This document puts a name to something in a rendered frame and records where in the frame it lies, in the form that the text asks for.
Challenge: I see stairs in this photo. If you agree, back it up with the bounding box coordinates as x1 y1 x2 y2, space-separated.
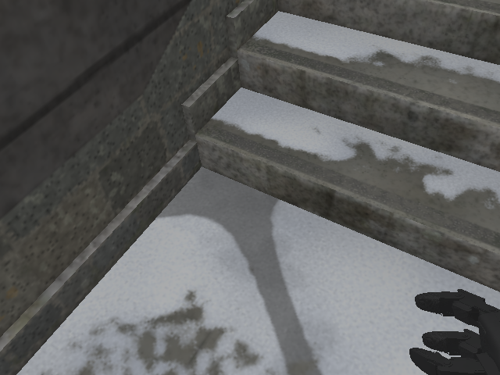
195 0 500 292

